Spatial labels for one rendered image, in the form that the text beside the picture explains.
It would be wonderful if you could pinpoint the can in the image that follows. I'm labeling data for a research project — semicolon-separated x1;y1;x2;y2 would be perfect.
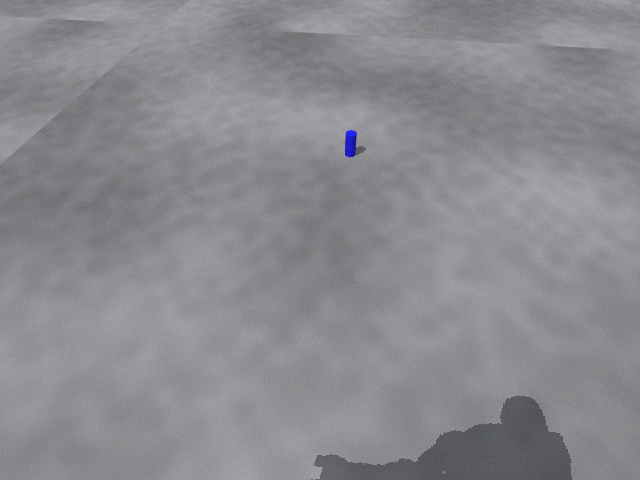
345;130;357;157

